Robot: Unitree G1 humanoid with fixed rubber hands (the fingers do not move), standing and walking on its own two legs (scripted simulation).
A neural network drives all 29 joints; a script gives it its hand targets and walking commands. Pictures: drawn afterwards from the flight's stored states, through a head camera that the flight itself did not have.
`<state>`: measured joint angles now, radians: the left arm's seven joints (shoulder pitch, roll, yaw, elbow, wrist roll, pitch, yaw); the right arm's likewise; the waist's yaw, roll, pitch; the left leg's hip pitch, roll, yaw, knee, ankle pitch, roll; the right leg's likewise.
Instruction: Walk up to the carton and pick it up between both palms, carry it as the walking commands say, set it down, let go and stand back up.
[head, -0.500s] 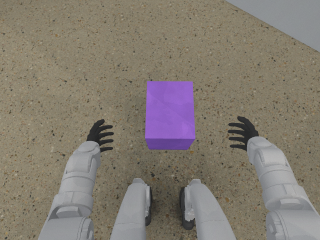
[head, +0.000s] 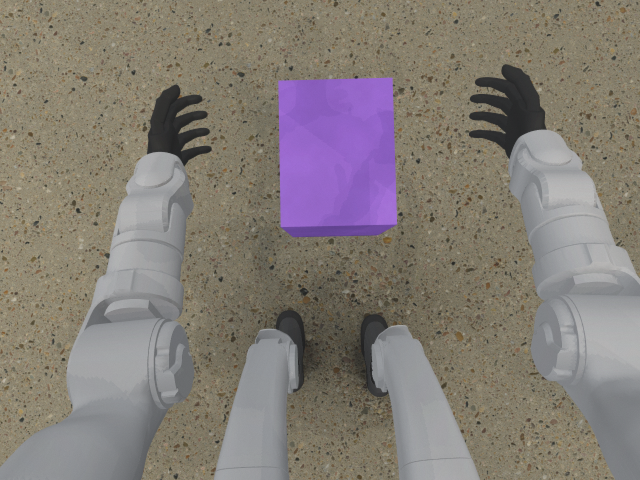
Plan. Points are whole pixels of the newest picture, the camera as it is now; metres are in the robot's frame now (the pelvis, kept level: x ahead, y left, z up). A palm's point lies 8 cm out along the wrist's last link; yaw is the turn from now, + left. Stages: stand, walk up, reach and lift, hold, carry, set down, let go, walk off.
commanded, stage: reach and lift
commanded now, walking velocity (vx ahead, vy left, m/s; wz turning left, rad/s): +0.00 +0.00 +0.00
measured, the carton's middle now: (335, 169) +0.55 -0.02 -0.53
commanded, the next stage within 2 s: none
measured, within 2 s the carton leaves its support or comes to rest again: neither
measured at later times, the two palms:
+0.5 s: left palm (176, 130) +0.52 +0.20 -0.15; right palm (495, 105) +0.53 -0.22 -0.14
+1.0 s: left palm (219, 160) +0.52 +0.19 -0.31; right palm (451, 146) +0.53 -0.21 -0.31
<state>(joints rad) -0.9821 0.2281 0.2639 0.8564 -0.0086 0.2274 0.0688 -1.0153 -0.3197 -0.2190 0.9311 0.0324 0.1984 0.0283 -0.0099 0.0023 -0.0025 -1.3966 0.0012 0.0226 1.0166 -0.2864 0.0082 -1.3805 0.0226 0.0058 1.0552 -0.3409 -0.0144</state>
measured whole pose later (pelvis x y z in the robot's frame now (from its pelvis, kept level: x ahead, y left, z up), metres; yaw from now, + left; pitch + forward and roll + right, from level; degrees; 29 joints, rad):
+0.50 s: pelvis +0.00 +0.00 -0.03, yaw +0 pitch +50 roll +0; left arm -1.16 0.25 0.39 0.90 0.06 0.14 0.01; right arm -1.20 -0.31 -0.37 0.94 -0.05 0.14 0.04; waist 0.01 0.00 -0.07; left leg -1.66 -0.01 -0.02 1.10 -0.30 -0.01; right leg -1.65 0.04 0.01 1.13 -0.35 -0.02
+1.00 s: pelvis -0.03 +0.00 -0.19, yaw +0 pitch +49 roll +0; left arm -1.35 0.32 0.26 0.95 -0.10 0.19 0.11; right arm -1.37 -0.40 -0.23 1.00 0.10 0.18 -0.03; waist 0.00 0.01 0.05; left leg -2.12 -0.03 -0.01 1.75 -0.48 -0.01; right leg -2.10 0.04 0.01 1.78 -0.54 0.00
